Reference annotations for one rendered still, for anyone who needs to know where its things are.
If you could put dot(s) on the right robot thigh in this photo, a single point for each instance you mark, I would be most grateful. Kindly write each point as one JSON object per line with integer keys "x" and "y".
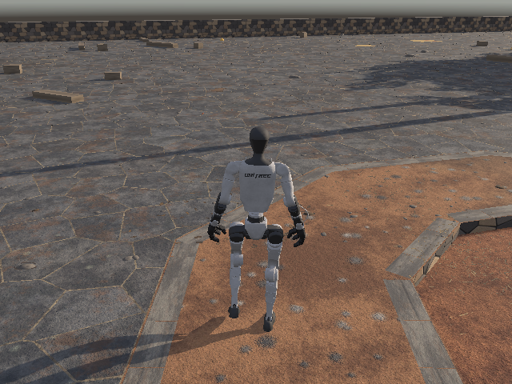
{"x": 274, "y": 247}

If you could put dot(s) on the right robot forearm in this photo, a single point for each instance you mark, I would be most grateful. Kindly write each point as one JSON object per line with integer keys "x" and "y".
{"x": 296, "y": 215}

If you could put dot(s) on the right robot upper arm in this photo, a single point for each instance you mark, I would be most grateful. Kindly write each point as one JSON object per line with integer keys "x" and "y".
{"x": 287, "y": 184}

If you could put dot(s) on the left robot upper arm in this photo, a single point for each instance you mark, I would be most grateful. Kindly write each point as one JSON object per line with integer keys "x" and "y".
{"x": 228, "y": 181}

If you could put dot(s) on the robot right hand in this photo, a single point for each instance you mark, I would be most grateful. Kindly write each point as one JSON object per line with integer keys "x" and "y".
{"x": 301, "y": 234}

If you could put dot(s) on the left robot forearm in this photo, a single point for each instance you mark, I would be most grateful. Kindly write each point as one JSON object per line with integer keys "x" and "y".
{"x": 218, "y": 212}

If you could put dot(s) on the robot left shin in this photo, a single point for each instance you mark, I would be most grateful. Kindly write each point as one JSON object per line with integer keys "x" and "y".
{"x": 235, "y": 279}

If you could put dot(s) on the robot left hand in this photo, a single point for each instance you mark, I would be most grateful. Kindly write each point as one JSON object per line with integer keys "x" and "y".
{"x": 215, "y": 229}

